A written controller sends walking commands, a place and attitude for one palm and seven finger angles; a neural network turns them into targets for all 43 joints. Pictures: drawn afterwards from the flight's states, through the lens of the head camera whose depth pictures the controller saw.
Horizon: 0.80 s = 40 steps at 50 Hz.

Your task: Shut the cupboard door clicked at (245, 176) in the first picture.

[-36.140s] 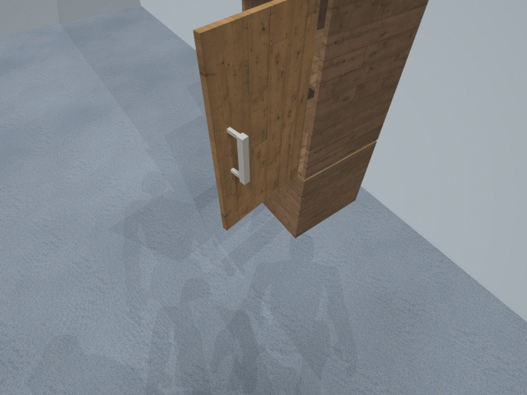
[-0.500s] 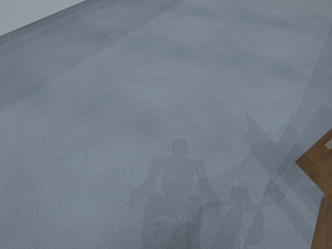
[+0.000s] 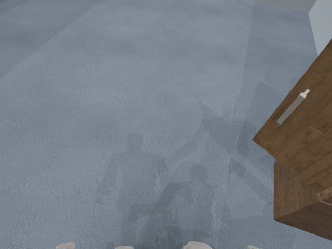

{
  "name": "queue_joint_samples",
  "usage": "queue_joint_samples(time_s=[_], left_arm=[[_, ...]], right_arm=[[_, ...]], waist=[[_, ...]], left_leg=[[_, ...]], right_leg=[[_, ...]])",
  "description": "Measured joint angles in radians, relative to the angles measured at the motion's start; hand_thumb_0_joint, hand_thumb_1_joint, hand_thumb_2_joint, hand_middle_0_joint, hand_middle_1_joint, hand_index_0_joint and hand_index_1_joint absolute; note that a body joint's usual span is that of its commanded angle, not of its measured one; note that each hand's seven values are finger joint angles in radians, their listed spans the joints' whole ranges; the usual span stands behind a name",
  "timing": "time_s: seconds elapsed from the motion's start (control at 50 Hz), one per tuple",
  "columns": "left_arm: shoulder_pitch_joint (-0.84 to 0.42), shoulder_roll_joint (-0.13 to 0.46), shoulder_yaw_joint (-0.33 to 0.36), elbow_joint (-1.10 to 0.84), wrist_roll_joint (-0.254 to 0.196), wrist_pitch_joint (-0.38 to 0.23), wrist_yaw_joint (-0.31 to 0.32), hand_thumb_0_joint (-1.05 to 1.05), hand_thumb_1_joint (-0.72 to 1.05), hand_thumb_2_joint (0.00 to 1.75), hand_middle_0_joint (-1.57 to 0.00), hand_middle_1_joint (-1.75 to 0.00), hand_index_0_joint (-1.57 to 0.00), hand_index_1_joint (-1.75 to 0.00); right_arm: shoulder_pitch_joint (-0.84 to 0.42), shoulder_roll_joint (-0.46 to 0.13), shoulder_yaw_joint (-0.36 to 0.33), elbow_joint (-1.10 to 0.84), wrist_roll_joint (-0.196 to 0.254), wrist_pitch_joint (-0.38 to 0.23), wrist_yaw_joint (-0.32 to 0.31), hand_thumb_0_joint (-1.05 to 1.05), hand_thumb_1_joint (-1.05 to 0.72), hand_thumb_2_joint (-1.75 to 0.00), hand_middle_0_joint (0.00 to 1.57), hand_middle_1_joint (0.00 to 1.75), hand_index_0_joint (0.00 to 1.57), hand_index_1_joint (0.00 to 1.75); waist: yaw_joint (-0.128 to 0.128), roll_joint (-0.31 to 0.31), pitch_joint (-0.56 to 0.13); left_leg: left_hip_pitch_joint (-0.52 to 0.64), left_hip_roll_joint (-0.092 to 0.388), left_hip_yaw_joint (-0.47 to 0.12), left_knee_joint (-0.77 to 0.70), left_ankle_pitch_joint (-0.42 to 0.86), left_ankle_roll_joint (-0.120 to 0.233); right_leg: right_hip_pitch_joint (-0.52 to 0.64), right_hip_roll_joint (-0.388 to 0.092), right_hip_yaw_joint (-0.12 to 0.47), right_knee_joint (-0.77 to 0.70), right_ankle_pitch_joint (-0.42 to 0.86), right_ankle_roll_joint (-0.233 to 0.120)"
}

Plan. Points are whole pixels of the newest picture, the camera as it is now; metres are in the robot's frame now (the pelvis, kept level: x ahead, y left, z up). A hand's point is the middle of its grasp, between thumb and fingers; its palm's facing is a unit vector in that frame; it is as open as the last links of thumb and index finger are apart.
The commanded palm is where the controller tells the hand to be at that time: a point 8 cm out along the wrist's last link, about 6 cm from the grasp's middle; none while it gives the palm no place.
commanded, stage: turn to face it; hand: left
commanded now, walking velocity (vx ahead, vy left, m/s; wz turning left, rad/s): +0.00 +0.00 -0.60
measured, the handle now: (292, 107) +0.60 -0.42 -0.04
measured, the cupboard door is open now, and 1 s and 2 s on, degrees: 60 60 60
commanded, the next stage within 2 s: take the last steps up to it in 1.20 s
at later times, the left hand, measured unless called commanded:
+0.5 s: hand (116, 244) +0.15 +0.13 -0.15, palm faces -0.30 -0.92 -0.26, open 7.4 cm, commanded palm none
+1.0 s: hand (127, 210) +0.23 +0.12 -0.15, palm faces -0.55 -0.80 -0.25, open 7.4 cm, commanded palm none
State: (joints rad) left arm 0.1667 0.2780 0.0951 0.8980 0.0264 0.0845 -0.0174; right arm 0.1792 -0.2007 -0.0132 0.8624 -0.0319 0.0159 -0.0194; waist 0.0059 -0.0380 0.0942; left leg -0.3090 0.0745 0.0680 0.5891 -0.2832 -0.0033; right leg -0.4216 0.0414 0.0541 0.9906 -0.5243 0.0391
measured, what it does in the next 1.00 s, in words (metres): steps on the spot, turning right: right foot, then left foot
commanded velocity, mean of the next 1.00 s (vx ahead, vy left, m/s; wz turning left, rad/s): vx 0.00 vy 0.00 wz -0.55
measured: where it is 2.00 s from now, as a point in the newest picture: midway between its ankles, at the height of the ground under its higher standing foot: outside the picture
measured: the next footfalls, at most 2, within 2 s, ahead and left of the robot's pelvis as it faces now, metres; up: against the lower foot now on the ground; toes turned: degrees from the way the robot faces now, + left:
right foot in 0.28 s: +0.01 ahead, -0.14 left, +0.00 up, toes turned -15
left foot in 0.70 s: +0.12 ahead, +0.08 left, +0.00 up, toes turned -22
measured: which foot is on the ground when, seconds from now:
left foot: down 0.00-0.28, up 0.30-0.68, down 0.70-1.00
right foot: up 0.00-0.26, down 0.28-0.70, up 0.72-1.00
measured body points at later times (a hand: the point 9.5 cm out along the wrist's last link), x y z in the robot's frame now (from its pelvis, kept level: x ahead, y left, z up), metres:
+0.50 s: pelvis +0.00 -0.03 +0.01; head +0.04 -0.07 +0.45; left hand +0.16 +0.18 -0.13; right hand -0.01 -0.32 -0.14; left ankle +0.04 +0.11 -0.66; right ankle -0.03 -0.13 -0.73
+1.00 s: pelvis +0.02 -0.01 +0.01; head +0.07 -0.03 +0.45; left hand +0.26 +0.16 -0.13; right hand -0.08 -0.25 -0.13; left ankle +0.08 +0.10 -0.73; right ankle -0.07 -0.11 -0.70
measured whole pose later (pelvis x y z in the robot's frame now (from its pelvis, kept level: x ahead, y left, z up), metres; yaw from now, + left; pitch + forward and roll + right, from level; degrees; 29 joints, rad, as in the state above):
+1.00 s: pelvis +0.02 -0.01 +0.01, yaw -35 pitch +1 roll -2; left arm 0.13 0.28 0.08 0.89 0.02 0.09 -0.04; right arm 0.23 -0.22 -0.02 0.89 -0.03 0.03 -0.02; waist -0.01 0.02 0.10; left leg -0.24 0.14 0.17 0.53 -0.29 -0.02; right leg -0.36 -0.02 -0.05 0.79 -0.43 0.05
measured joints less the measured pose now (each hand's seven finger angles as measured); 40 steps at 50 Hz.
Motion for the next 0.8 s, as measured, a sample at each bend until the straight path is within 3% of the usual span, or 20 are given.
queue_joint_samples(time_s=[0.06,0.12,0.22,0.28,0.3,0.34,0.38,0.44,0.56,0.64,0.68,0.72,0.76,0.8], left_arm=[[-0.019,0.012,0.004,-0.015,-0.001,0.004,-0.014,0.01,0.91,0.90,-0.20,-0.30,-0.20,-0.30],[-0.032,0.011,0.001,-0.026,-0.003,0.007,-0.021,0.01,0.91,0.90,-0.20,-0.30,-0.20,-0.30],[-0.052,-0.004,-0.012,-0.035,-0.003,0.005,-0.026,0.01,0.91,0.90,-0.20,-0.30,-0.20,-0.30],[-0.051,-0.010,-0.024,-0.048,-0.002,-0.012,-0.027,0.01,0.91,0.90,-0.20,-0.30,-0.20,-0.30],[-0.051,-0.017,-0.027,-0.047,0.001,-0.025,-0.023,0.01,0.91,0.90,-0.20,-0.30,-0.20,-0.30],[-0.047,-0.039,-0.039,-0.043,-0.001,-0.041,-0.010,0.01,0.91,0.90,-0.20,-0.30,-0.20,-0.30],[-0.033,-0.056,-0.045,-0.041,-0.004,-0.044,0.002,0.01,0.90,0.90,-0.20,-0.30,-0.20,-0.30],[-0.009,-0.068,-0.051,-0.030,-0.006,-0.040,0.010,0.00,0.90,0.90,-0.20,-0.30,-0.21,-0.30],[0.025,-0.073,-0.050,-0.015,0.000,-0.036,0.008,0.01,0.90,0.89,-0.21,-0.30,-0.21,-0.30],[0.037,-0.061,-0.040,-0.006,0.002,-0.029,0.005,0.01,0.90,0.89,-0.21,-0.30,-0.21,-0.30],[0.042,-0.051,-0.033,-0.001,-0.002,-0.022,0.006,0.01,0.90,0.89,-0.21,-0.30,-0.21,-0.30],[0.037,-0.032,-0.024,0.000,-0.008,-0.011,0.004,0.01,0.90,0.89,-0.21,-0.30,-0.21,-0.30],[0.024,-0.012,-0.014,0.006,-0.003,-0.002,0.000,0.01,0.90,0.89,-0.21,-0.30,-0.21,-0.30],[0.011,0.002,-0.007,0.007,0.000,0.002,-0.009,0.01,0.90,0.89,-0.20,-0.30,-0.21,-0.30]], right_arm=[[0.016,0.009,0.009,-0.001,-0.003,0.005,-0.001,0.01,-0.91,-0.90,0.20,0.30,0.20,0.30],[0.028,0.007,0.007,0.004,-0.001,0.006,-0.001,0.01,-0.91,-0.90,0.20,0.30,0.20,0.30],[0.041,-0.018,-0.010,0.018,-0.001,0.012,0.008,0.01,-0.90,-0.90,0.20,0.30,0.20,0.30],[0.057,-0.041,-0.024,0.024,0.005,0.020,0.014,0.01,-0.90,-0.90,0.20,0.30,0.20,0.30],[0.054,-0.053,-0.030,0.030,0.009,0.027,0.015,0.01,-0.90,-0.90,0.20,0.30,0.20,0.30],[0.034,-0.078,-0.040,0.043,0.012,0.051,0.007,0.01,-0.91,-0.90,0.20,0.30,0.20,0.30],[0.014,-0.089,-0.044,0.051,0.013,0.060,-0.001,0.01,-0.91,-0.90,0.20,0.30,0.20,0.29],[-0.001,-0.089,-0.044,0.045,0.013,0.056,0.001,0.01,-0.91,-0.90,0.20,0.30,0.20,0.29],[-0.022,-0.068,-0.041,0.021,0.015,0.052,0.006,0.01,-0.91,-0.90,0.20,0.30,0.20,0.29],[-0.035,-0.050,-0.032,0.007,0.022,0.039,0.004,0.01,-0.91,-0.90,0.20,0.30,0.20,0.29],[-0.032,-0.044,-0.025,-0.004,0.025,0.023,0.002,0.01,-0.91,-0.90,0.20,0.30,0.20,0.29],[-0.027,-0.032,-0.017,-0.010,0.017,0.007,-0.001,0.01,-0.91,-0.90,0.20,0.30,0.20,0.29],[-0.020,-0.017,-0.003,-0.014,0.007,0.002,-0.003,0.01,-0.91,-0.90,0.20,0.30,0.20,0.29],[-0.004,-0.007,0.006,-0.017,0.002,0.003,-0.005,0.01,-0.91,-0.90,0.20,0.30,0.20,0.29]], waist=[[0.004,0.006,0.007],[0.002,0.022,0.010],[-0.017,0.054,0.013],[-0.023,0.067,0.004],[-0.023,0.077,0.004],[-0.028,0.102,0.016],[-0.029,0.104,0.022],[-0.029,0.090,0.019],[-0.014,0.052,0.001],[0.002,0.025,-0.009],[0.004,0.017,-0.020],[0.005,-0.001,-0.023],[0.008,-0.014,-0.013],[0.007,-0.011,-0.005]], left_leg=[[0.039,0.021,0.031,-0.061,0.025,-0.005],[0.062,0.044,0.065,-0.091,0.037,-0.006],[0.063,0.082,0.122,-0.060,0.012,-0.026],[0.034,0.106,0.152,0.028,-0.036,-0.050],[0.005,0.111,0.138,0.099,-0.105,-0.058],[-0.073,0.077,0.051,0.295,-0.221,-0.066],[-0.139,0.038,0.000,0.454,-0.213,-0.075],[-0.191,0.016,-0.022,0.524,-0.142,-0.091],[-0.177,-0.008,-0.047,0.392,-0.113,-0.097],[-0.097,-0.033,-0.052,0.193,-0.113,-0.086],[-0.028,-0.042,-0.050,0.032,-0.037,-0.076],[-0.013,-0.042,-0.031,-0.007,0.005,-0.003],[-0.002,-0.029,-0.005,0.001,-0.012,0.014],[0.022,-0.013,0.010,-0.027,-0.008,0.012]], right_leg=[[-0.033,-0.031,-0.056,0.087,0.037,0.020],[-0.021,-0.055,-0.087,0.033,0.055,0.030],[0.057,-0.068,-0.117,-0.170,0.075,0.018],[0.152,-0.065,-0.131,-0.387,0.211,-0.010],[0.152,-0.057,-0.126,-0.396,0.206,-0.034],[0.137,-0.042,-0.114,-0.367,0.183,-0.062],[0.146,-0.034,-0.090,-0.393,0.195,-0.070],[0.167,-0.024,-0.055,-0.454,0.235,-0.070],[0.174,-0.005,0.008,-0.496,0.263,-0.068],[0.155,0.006,0.056,-0.475,0.255,-0.052],[0.134,0.017,0.078,-0.440,0.239,-0.037],[0.087,0.022,0.084,-0.339,0.148,-0.027],[0.020,0.018,0.044,-0.138,0.040,-0.010],[-0.028,0.002,-0.006,0.021,0.027,0.007]])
